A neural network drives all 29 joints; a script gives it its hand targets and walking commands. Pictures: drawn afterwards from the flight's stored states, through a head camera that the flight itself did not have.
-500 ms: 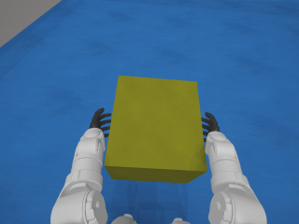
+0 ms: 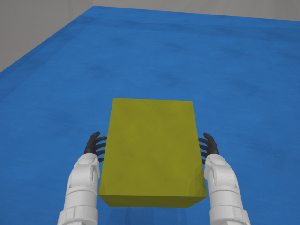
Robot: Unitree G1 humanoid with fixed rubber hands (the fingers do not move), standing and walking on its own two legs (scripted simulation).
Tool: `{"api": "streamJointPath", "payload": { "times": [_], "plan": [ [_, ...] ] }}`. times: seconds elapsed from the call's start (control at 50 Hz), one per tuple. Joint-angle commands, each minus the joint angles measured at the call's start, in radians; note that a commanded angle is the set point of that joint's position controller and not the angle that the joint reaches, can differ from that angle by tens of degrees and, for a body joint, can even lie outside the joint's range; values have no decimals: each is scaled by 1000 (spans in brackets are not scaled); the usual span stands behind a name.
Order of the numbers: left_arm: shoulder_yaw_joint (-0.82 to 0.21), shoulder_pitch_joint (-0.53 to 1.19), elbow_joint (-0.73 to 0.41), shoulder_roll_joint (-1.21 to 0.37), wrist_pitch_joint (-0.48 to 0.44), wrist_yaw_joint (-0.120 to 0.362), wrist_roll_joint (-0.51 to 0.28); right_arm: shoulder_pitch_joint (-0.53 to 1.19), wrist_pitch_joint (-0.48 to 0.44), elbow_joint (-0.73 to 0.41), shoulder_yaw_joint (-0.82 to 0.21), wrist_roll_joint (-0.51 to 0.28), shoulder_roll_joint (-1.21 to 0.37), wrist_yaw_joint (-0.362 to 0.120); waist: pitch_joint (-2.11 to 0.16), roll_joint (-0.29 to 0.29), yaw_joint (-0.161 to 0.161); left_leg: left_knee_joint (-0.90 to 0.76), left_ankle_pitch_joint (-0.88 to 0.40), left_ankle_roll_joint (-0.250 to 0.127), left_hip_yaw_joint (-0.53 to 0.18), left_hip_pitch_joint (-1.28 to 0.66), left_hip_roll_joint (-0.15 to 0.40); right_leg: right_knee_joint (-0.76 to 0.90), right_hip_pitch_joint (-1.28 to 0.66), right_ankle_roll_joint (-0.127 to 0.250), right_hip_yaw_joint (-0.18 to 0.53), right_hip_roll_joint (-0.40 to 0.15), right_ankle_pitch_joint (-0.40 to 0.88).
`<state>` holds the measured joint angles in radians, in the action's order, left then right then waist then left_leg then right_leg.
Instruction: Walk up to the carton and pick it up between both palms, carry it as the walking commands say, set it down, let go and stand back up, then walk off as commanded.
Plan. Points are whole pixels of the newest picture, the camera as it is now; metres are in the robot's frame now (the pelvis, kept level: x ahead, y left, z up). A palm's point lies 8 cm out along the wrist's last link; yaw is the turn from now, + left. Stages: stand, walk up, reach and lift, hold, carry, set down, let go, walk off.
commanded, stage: reach and lift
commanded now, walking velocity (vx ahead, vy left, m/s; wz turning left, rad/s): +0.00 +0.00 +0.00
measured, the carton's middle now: (151, 153) +0.35 +0.02 -0.04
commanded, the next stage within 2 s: hold in 1.24 s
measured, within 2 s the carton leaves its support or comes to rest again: neither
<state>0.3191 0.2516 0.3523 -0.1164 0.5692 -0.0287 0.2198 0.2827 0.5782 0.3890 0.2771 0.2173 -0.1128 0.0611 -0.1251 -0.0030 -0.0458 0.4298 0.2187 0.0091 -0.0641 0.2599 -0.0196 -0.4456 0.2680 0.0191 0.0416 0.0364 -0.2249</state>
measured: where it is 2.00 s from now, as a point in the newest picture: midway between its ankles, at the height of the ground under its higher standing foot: outside the picture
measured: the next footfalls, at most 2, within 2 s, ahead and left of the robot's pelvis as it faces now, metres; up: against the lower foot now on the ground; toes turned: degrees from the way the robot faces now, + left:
none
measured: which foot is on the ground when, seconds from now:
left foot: down 0.00-1.00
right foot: down 0.00-1.00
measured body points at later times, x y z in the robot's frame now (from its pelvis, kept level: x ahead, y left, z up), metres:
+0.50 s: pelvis -0.02 +0.01 +0.00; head -0.07 +0.01 +0.45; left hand +0.28 +0.18 +0.04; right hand +0.29 -0.17 +0.05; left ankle +0.00 +0.13 -0.74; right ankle +0.00 -0.11 -0.74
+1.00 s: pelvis -0.01 +0.01 +0.00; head -0.07 +0.02 +0.45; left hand +0.28 +0.18 +0.04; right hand +0.29 -0.17 +0.04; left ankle +0.00 +0.13 -0.74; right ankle +0.00 -0.11 -0.74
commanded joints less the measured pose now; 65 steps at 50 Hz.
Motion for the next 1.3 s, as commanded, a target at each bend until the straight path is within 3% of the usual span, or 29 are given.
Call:
{"api": "streamJointPath", "payload": {
  "times": [0.0,0.02,0.08,0.12,0.14,0.16,0.18,0.2,0.22,0.24,0.34,0.42,0.58,0.64,0.66,0.74,0.76,0.78,0.82,0.84,0.86,0.9,0.96,1.0,1.02,1.04,1.1,1.18,1.28],
  "plan": [
    [-631,498,-59,-933,39,337,-221,513,16,-162,-608,-235,-974,-325,-305,-26,32,-63,-408,-10,-42,-243,-50,76,-213,-42,63,27,461],
    [-605,453,-54,-914,48,332,-202,520,25,-175,-604,-236,-970,-329,-264,-33,8,-74,-395,-13,-43,-236,-56,83,-227,-46,60,28,455],
    [-646,525,-137,-919,59,329,-239,548,45,-223,-648,-257,-948,-329,-250,-16,8,-86,-369,-14,-43,-253,-54,92,-248,-42,63,24,423],
    [-632,525,-135,-898,80,319,-226,596,56,-243,-647,-266,-934,-337,-188,-42,-12,-91,-286,-18,-45,-257,-51,104,-216,-39,55,28,304],
    [-616,541,-132,-882,85,316,-205,634,62,-224,-632,-266,-934,-342,-143,-17,-29,-102,-231,-19,-34,-219,-54,109,-204,-32,59,21,237],
    [-650,575,-166,-894,89,316,-225,654,61,-232,-654,-280,-921,-347,-153,-17,-3,-99,-196,-21,-28,-227,-49,108,-209,-29,62,16,197],
    [-655,611,-177,-895,90,318,-231,671,57,-239,-649,-282,-925,-352,-157,-13,-14,-95,-188,-20,-32,-216,-50,112,-205,-24,59,15,170],
    [-664,644,-177,-897,97,319,-235,679,60,-204,-626,-280,-909,-358,-147,14,9,-93,-171,-13,-23,-198,-47,108,-203,-16,64,13,149],
    [-648,648,-168,-895,97,321,-239,713,59,-208,-622,-273,-891,-362,-157,-11,9,-94,-147,-20,-29,-216,-41,104,-175,-17,58,16,119],
    [-668,697,-198,-901,90,326,-243,722,62,-204,-632,-284,-925,-366,-171,-2,-2,-96,-135,-23,-21,-205,-45,103,-188,-18,58,16,117],
    [-705,706,-187,-958,101,334,-277,707,58,-206,-645,-302,-938,-375,-265,19,29,-73,-206,-9,-10,-249,-49,96,-231,-15,51,18,200],
    [-677,741,-137,-945,102,339,-264,676,66,-102,-568,-262,-927,-378,-223,10,64,-98,-110,-15,1,-216,-39,101,-213,-8,42,20,139],
    [-583,741,-22,-982,95,352,-230,775,58,-83,-541,-255,-935,-412,-175,-11,40,-117,-48,-19,-6,-194,-34,103,-198,0,17,30,67],
    [-600,749,-55,-1019,92,350,-244,811,53,-136,-570,-279,-946,-419,-252,-7,20,-101,-141,-16,-12,-251,-38,102,-195,-2,21,30,134],
    [-596,735,-70,-1008,91,348,-252,820,55,-145,-579,-290,-954,-418,-264,-36,18,-93,-167,-20,-12,-237,-42,88,-224,-5,21,28,162],
    [-618,688,-131,-980,94,332,-251,716,61,-158,-590,-290,-945,-414,-267,-45,9,-95,-267,-17,-12,-280,-46,86,-210,-14,25,33,282],
    [-646,703,-165,-990,94,329,-266,705,64,-150,-602,-302,-960,-406,-300,-1,18,-92,-279,-16,-18,-283,-40,83,-233,-10,33,25,294],
    [-628,668,-150,-965,100,328,-238,684,65,-155,-584,-283,-937,-405,-269,-1,9,-102,-282,-11,-11,-278,-46,88,-215,-16,34,28,307],
    [-624,643,-142,-959,110,322,-240,639,81,-129,-567,-272,-922,-406,-212,4,39,-115,-245,-11,-23,-280,-36,99,-198,-9,37,27,261],
    [-634,667,-157,-967,110,323,-253,648,77,-125,-567,-275,-932,-401,-222,-5,27,-116,-243,-8,-20,-276,-40,103,-193,-8,31,28,254],
    [-638,646,-144,-953,116,329,-245,641,80,-159,-575,-264,-931,-397,-207,-30,50,-111,-213,-13,-15,-278,-48,116,-184,-15,22,31,227],
    [-650,633,-155,-963,116,333,-247,634,79,-180,-589,-270,-935,-391,-227,7,31,-111,-234,-7,-12,-272,-48,116,-200,-11,27,34,250],
    [-687,627,-191,-965,119,333,-273,608,81,-223,-618,-282,-935,-377,-249,16,60,-99,-262,-4,-25,-276,-50,104,-238,-14,30,27,305],
    [-700,599,-223,-965,117,332,-271,605,83,-261,-636,-290,-931,-373,-292,27,42,-105,-311,-3,-28,-280,-57,98,-263,-20,35,31,369],
    [-720,578,-238,-953,119,328,-283,559,90,-258,-648,-294,-932,-368,-269,-14,55,-100,-320,-1,-29,-293,-55,100,-247,-25,34,33,382],
    [-705,582,-253,-932,115,327,-276,576,90,-271,-648,-290,-934,-368,-276,-10,37,-100,-308,-6,-29,-273,-63,93,-266,-26,39,29,396],
    [-701,567,-226,-926,120,328,-287,543,98,-250,-645,-287,-923,-357,-220,-28,53,-108,-258,-14,-40,-239,-51,100,-254,-21,37,30,342],
    [-694,604,-204,-905,119,333,-267,587,100,-247,-640,-277,-918,-361,-174,-20,41,-111,-160,-17,-25,-206,-55,116,-216,-17,30,31,205],
    [-677,607,-186,-925,116,343,-251,629,97,-261,-657,-282,-950,-370,-195,-35,33,-99,-142,-22,-20,-204,-57,110,-216,-19,30,26,182]
  ]
}}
